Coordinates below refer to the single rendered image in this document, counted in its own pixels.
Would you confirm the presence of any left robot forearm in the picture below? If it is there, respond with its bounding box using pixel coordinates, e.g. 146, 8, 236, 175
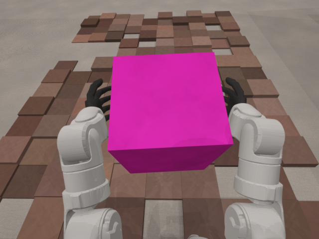
57, 107, 111, 239

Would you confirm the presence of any left robot hand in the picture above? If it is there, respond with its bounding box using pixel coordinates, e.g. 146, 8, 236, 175
85, 79, 111, 121

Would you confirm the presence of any right robot hand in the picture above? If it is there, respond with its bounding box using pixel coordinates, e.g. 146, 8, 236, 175
221, 77, 247, 117

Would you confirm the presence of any carton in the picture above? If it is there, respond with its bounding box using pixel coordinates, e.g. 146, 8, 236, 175
107, 52, 233, 174

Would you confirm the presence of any robot left upper arm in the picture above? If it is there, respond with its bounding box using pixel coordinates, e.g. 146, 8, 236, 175
65, 208, 123, 239

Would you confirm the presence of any robot right upper arm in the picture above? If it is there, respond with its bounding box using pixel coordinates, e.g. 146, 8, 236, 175
224, 203, 286, 239

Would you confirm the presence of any right robot forearm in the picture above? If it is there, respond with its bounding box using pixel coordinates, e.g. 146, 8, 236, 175
228, 103, 286, 233

